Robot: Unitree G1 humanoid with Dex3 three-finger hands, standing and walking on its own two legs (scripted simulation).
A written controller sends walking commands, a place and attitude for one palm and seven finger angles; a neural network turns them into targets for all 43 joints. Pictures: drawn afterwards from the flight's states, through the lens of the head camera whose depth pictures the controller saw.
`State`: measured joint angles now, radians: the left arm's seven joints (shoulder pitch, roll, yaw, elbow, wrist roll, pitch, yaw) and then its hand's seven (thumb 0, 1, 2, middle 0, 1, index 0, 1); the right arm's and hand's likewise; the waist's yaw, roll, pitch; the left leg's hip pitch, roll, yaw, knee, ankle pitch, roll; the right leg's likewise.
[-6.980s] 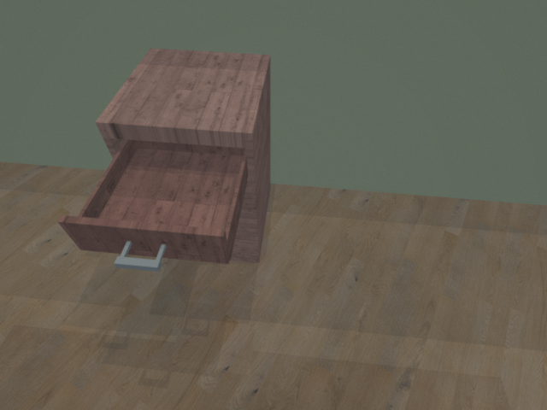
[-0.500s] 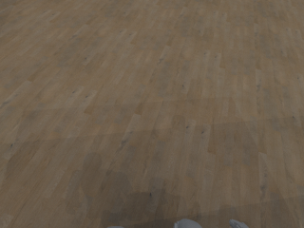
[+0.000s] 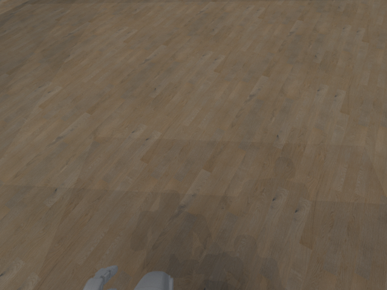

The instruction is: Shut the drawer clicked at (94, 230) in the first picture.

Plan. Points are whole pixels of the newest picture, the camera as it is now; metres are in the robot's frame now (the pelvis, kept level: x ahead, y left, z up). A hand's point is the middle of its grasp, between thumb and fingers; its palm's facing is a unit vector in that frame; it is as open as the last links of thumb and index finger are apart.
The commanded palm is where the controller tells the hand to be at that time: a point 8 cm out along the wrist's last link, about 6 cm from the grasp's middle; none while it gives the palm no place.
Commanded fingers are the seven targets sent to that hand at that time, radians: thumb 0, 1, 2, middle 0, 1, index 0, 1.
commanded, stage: walk around to get in front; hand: left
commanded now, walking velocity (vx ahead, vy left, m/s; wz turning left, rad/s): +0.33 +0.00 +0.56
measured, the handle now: out of the picture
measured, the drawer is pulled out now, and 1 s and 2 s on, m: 0.30 0.30 0.30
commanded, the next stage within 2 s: turn to face it in 0.76 s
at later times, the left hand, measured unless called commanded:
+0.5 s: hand (107, 280) +0.16 +0.23 -0.19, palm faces +0.33 -0.93 -0.17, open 7.4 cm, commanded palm none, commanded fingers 0.00 0.90 0.90 -0.20 -0.30 -0.20 -0.30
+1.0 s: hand (114, 150) +0.53 +0.28 -0.15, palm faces +0.32 -0.93 -0.17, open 7.4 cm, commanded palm none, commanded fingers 0.00 0.90 0.90 -0.20 -0.30 -0.20 -0.30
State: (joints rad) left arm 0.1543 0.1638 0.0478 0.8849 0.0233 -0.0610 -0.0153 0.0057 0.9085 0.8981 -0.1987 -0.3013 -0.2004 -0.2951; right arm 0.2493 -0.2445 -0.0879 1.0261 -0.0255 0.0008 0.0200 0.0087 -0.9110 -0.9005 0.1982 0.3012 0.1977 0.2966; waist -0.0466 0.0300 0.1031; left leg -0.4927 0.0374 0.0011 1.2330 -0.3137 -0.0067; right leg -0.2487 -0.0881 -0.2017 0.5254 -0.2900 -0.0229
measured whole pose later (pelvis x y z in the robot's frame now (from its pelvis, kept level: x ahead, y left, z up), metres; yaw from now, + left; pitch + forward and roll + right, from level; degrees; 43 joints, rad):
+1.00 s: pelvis +0.43 +0.07 -0.01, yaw +25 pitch -1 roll +1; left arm 0.03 0.16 0.02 0.88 0.02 -0.07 0.00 0.01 0.91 0.90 -0.20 -0.30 -0.20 -0.29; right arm 0.41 -0.13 -0.04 1.14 0.00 -0.03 -0.02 0.01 -0.91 -0.90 0.20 0.30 0.20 0.30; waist -0.09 -0.01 0.14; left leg -0.27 -0.05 -0.02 1.13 -0.51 0.01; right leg -0.32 -0.04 -0.13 0.59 -0.26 -0.04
